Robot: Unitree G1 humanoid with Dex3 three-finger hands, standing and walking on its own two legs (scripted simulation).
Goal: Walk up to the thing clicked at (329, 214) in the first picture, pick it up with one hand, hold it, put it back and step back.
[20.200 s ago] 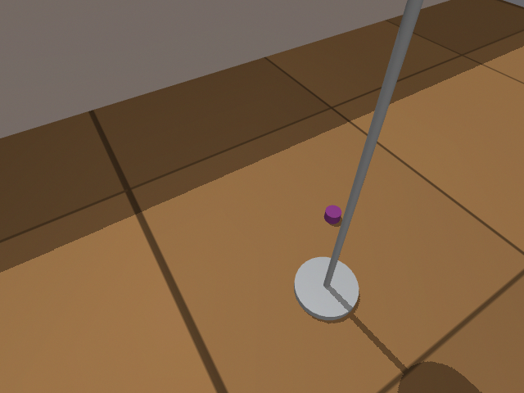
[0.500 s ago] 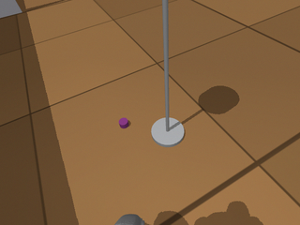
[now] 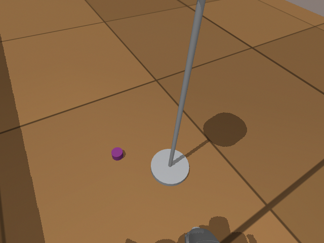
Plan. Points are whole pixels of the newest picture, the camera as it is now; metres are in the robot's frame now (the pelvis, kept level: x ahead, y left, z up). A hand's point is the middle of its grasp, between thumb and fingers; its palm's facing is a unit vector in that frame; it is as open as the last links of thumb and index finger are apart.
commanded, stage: walk up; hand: left
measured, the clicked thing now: (117, 153) +0.77 +0.26 -0.75
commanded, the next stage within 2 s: none
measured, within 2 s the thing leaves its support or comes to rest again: neither
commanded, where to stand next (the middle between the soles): +0.37 -0.01 m, yaw +0 degrees
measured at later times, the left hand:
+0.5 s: hand (74, 217) +0.21 +0.24 -0.12, palm faces -0.03 -0.92 -0.39, open 7.4 cm
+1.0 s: hand (69, 187) +0.32 +0.29 -0.17, palm faces -0.08 -0.94 -0.33, open 7.4 cm
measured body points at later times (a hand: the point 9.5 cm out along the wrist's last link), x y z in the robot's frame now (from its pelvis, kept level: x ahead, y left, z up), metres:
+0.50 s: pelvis +0.15 -0.03 +0.00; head +0.16 -0.05 +0.45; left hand +0.21 +0.29 -0.10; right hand +0.21 -0.35 -0.13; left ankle +0.23 +0.13 -0.69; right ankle +0.18 -0.15 -0.74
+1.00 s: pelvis +0.25 +0.03 -0.01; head +0.29 +0.06 +0.44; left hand +0.32 +0.34 -0.15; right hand +0.30 -0.29 -0.10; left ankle +0.30 +0.12 -0.74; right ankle +0.31 -0.14 -0.71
